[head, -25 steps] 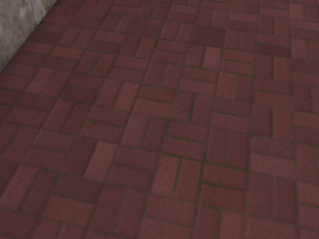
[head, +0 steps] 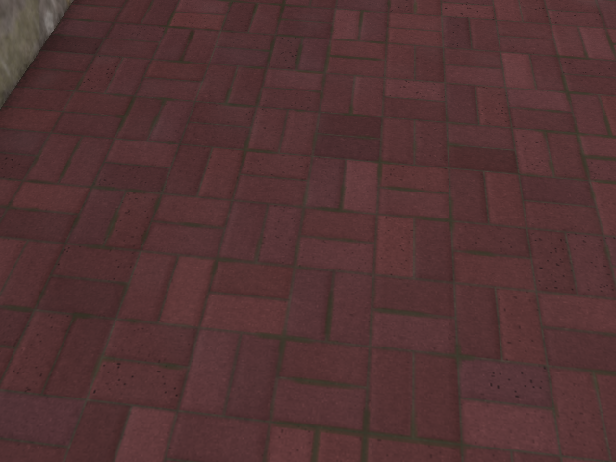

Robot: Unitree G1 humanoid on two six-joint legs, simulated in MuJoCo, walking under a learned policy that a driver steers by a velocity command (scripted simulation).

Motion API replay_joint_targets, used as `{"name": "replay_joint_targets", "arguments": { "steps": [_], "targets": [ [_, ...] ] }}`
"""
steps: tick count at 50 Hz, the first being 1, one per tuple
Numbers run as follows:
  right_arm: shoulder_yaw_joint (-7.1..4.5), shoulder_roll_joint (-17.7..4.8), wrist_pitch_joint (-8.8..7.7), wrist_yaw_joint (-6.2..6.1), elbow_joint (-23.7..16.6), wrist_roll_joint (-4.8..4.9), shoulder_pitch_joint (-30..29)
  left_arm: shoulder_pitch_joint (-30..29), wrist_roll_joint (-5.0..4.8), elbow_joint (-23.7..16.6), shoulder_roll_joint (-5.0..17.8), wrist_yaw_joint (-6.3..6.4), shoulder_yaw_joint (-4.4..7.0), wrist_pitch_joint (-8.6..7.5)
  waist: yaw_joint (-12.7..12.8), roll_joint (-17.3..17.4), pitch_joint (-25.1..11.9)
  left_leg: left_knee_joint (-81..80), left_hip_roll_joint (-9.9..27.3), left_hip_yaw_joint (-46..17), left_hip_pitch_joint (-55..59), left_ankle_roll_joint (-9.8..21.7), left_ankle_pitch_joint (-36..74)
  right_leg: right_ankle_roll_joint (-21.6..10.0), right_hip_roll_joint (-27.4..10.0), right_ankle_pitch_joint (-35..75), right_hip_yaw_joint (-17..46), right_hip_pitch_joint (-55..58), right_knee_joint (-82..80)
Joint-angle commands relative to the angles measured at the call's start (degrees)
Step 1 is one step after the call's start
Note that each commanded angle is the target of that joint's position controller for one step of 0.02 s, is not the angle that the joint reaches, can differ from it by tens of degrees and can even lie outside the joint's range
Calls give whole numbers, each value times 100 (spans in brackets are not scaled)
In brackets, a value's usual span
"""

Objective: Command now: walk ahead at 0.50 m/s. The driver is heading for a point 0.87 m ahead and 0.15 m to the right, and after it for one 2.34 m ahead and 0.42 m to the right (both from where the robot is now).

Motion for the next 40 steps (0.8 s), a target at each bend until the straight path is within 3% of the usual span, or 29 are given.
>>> {"name": "replay_joint_targets", "arguments": {
  "steps": [1, 3, 4, 5, 6, 7, 8, 9, 11, 13, 16, 20, 25, 26, 27, 28, 29, 30, 31, 33, 40],
  "targets": [
    [-153, -857, -22, -75, -52, -37, 296, -234, 1, -398, 417, 40, 102, -145, 271, 625, 234, 536, 1761, -538, 179, 603, 4722, -249, 266, -496, -139, 144, -378],
    [-188, -974, 9, -84, -64, -48, 114, 877, 10, -44, 592, 123, 218, -210, 747, 633, -352, 1816, 1663, -410, 161, 468, 5821, -465, 622, -731, -246, 1434, -714],
    [-178, -956, 28, -71, -107, 1, 6, 1834, 81, 273, 743, 174, 305, -264, 1143, 496, -848, 2946, 1462, -259, -449, 364, 5147, -611, 466, -429, -86, 2727, -1000],
    [-81, -603, 24, -37, -296, 164, 133, 2714, 253, 432, 1231, 235, 433, -303, 1304, -185, -1572, 4818, 1008, 7, -1940, 160, 2977, -996, -953, -323, 1512, 4340, -1022],
    [-72, -318, 64, -27, -226, 310, 858, 2663, 219, 431, 1532, 171, 505, -258, 917, -1019, -2048, 6636, -37, -126, -3466, -5, -1529, -1794, -2296, 972, 3886, 5144, -1528],
    [-184, -707, 110, -62, -241, 151, 400, 2144, -29, 368, 1293, 133, 458, -217, 740, -152, -1563, 6860, 317, -820, -3666, 40, -1078, -1641, -1987, 1344, 3459, 4438, -1647],
    [-170, -613, 93, -60, -374, 87, -49, 1608, -70, 301, 909, 121, 334, -249, 574, -24, -800, 6629, 490, -793, -3726, 0, -706, -1457, -1795, 2094, 2544, 3605, -1733],
    [-169, -519, 101, -59, -376, 34, -215, 1417, -51, 315, 594, 110, 241, -290, 444, 143, -486, 6307, 654, -761, -3577, -28, -516, -1232, -1502, 2664, 1928, 3087, -1862],
    [-181, -405, 250, -10, -329, -76, -136, 1430, -65, 446, 251, 173, 109, -332, 213, -80, -357, 5739, 762, -687, -3112, -134, -359, -907, -1082, 3149, 1137, 2505, -2052],
    [-186, -299, 370, 26, -304, -71, -110, 1659, -40, 571, 356, 196, 72, -399, 93, -132, -464, 5381, 655, -588, -2830, -214, -185, -835, -958, 3967, 813, 2361, -2031],
    [-154, -270, 490, 11, -318, -54, -375, 1715, -14, 615, 562, 225, 34, -407, 7, -254, -495, 4587, 649, -432, -2808, -298, 171, -744, -779, 4281, 418, 2281, -1987],
    [-84, -315, 550, -56, -401, 14, -1029, 2014, -10, 743, 517, 267, -58, -315, 217, -476, -521, 3461, 638, -262, -2585, -308, 535, -545, -670, 3887, 277, 2400, -1884],
    [-8, -329, 538, -150, -304, 43, -1238, 2101, 19, 843, 417, 333, -129, -168, 326, -388, -318, 2376, 671, -281, -2090, -246, 279, -693, -884, 2279, 685, 2387, -1716],
    [22, -281, 513, -165, -249, 32, -1147, 2016, -12, 842, 411, 347, -136, -137, 233, -254, -243, 1752, 704, -296, -1762, -218, 636, -605, -848, 1694, 738, 2265, -1623],
    [27, -380, 470, -186, -201, 9, -1058, 2074, -19, 859, 401, 359, -134, -120, 217, -25, -217, 1209, 917, -557, -1342, -198, 1379, -409, -721, 890, 792, 2090, -1553],
    [-13, -656, 411, -211, -140, -23, -874, 2240, -10, 835, 366, 365, -133, -117, 355, 284, -308, 1235, 1386, -996, -899, -151, 2490, -242, -471, 65, 735, 1868, -1406],
    [-14, -749, 407, -200, -106, 49, -1085, 2968, -95, 1006, 33, 347, -169, -79, 798, 812, -260, 1431, 1669, -1246, -983, 153, 3135, -108, -84, -1023, 561, 1820, -1684],
    [41, -434, 426, -143, -85, 100, -1190, 2845, -67, 1126, 40, 379, -184, -16, 618, 788, -107, 1329, 1574, -1205, -1539, 143, 2548, -43, 6, -1239, 505, 2274, -1868],
    [68, -296, 427, -110, -90, 92, -1210, 2604, -60, 1107, 221, 394, -130, 18, 520, 620, 142, 1233, 1344, -1062, -1790, 20, 2073, -40, -30, -1007, 574, 2347, -1831],
    [74, -305, 440, -156, -5, 86, -1119, 2332, -54, 1065, 270, 382, -104, 55, 462, 613, 129, 1105, 1172, -966, -1817, -79, 1848, -66, -137, -611, 617, 2514, -1776],
    [72, -341, 438, -192, 153, 94, -977, 2252, -61, 1228, 105, 421, -158, 79, 435, 232, 4, 1012, 1165, -967, -1555, -55, 1908, 9, -205, -584, 615, 2635, -1848]
  ]
}}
